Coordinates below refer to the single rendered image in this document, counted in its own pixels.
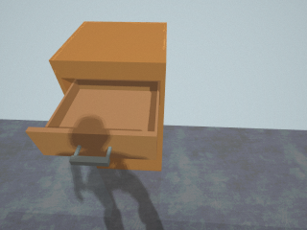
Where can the drawer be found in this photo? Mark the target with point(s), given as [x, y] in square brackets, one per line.
[100, 113]

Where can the cabinet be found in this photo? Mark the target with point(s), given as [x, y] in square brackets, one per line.
[111, 50]

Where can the handle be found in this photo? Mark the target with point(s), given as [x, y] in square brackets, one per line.
[98, 161]

